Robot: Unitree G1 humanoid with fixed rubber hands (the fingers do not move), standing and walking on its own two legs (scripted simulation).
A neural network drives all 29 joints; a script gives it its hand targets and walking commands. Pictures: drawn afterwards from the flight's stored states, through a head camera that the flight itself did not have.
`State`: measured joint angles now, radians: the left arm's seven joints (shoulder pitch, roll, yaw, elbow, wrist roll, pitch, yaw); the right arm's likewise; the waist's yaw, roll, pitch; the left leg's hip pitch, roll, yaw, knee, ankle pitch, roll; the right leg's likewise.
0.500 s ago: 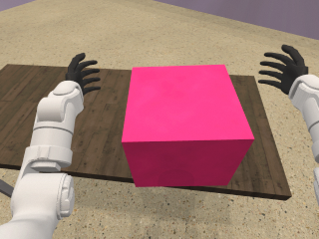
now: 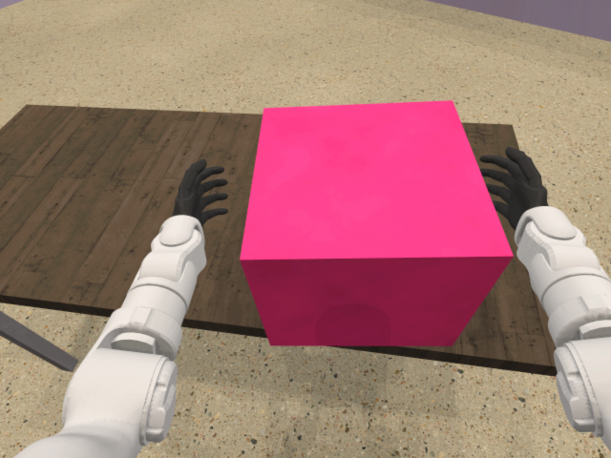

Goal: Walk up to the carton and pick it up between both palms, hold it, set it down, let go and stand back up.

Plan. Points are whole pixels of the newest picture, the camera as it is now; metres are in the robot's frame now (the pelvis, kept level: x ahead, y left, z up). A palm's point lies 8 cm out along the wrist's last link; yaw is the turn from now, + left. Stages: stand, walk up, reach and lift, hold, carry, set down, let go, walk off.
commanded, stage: reach and lift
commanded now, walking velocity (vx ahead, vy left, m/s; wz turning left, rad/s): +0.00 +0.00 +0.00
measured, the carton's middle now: (358, 227) +0.47 +0.00 +0.02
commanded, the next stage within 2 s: none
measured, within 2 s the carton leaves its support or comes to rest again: neither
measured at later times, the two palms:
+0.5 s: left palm (200, 229) +0.41 +0.22 +0.06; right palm (511, 214) +0.46 -0.21 +0.07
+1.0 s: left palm (220, 227) +0.42 +0.19 +0.06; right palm (492, 214) +0.46 -0.18 +0.07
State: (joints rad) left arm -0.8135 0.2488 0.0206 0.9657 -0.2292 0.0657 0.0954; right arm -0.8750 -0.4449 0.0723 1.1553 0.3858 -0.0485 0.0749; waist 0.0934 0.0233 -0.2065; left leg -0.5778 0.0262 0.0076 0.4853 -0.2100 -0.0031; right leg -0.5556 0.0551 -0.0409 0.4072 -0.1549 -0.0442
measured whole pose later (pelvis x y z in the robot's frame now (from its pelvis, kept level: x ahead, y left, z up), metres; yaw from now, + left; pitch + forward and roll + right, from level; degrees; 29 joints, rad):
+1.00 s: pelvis -0.01 -0.01 -0.01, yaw +0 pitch +22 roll +0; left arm -0.93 0.16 0.06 1.29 -0.19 -0.22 0.12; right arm -0.97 -0.32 0.08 1.32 0.35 -0.17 0.00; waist 0.07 -0.01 -0.27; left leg -0.71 0.03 0.01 0.54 -0.22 -0.01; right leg -0.70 0.05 -0.04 0.50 -0.19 -0.05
